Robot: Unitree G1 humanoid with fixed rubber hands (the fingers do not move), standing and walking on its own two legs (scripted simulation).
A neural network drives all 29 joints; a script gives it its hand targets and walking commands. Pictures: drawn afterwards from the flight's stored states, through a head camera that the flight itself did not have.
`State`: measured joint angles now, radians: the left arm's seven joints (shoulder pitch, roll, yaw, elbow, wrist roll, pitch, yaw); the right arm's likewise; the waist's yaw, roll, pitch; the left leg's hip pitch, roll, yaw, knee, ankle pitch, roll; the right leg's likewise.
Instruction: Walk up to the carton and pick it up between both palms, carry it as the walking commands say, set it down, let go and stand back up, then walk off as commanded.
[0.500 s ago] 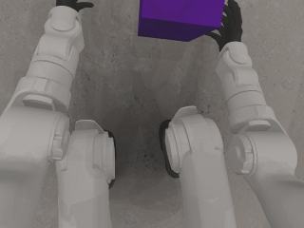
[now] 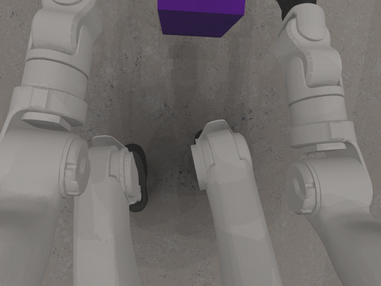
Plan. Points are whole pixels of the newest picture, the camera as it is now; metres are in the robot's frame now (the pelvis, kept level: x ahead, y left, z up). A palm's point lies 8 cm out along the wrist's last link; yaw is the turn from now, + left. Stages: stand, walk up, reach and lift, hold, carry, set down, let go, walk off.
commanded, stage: set down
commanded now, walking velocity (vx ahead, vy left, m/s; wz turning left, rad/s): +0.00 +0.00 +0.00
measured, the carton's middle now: out of the picture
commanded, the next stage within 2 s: let go in 0.86 s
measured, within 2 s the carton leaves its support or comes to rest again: neither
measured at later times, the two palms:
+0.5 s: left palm out of the picture +0.57 +0.08 +0.00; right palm out of the picture +0.50 -0.23 +0.00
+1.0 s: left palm out of the picture +0.56 +0.10 +0.09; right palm out of the picture +0.49 -0.22 +0.09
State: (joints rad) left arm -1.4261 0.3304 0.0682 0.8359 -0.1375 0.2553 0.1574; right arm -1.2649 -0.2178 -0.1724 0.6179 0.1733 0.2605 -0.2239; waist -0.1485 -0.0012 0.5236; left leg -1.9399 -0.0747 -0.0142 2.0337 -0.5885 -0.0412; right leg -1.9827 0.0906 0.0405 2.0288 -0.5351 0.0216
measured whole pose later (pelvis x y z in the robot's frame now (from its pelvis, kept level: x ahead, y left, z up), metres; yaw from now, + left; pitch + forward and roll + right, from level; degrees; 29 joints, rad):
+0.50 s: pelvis +0.00 +0.00 +0.12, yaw +1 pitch +27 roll +2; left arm -1.38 0.34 0.09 0.64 -0.12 0.44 0.13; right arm -1.23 -0.22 -0.23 0.44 0.12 0.44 -0.24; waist -0.14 0.01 0.52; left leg -1.61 -0.08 -0.03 1.60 -0.47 -0.03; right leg -1.64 0.06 0.06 1.61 -0.44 0.01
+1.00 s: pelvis +0.02 +0.01 +0.23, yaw +0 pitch +26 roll +0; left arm -1.28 0.26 0.13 0.67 -0.01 0.35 0.12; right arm -1.10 -0.19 -0.26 0.48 0.02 0.32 -0.16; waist -0.12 0.03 0.52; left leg -1.27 -0.07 -0.08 1.15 -0.33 -0.02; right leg -1.27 0.05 0.04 1.13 -0.30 0.02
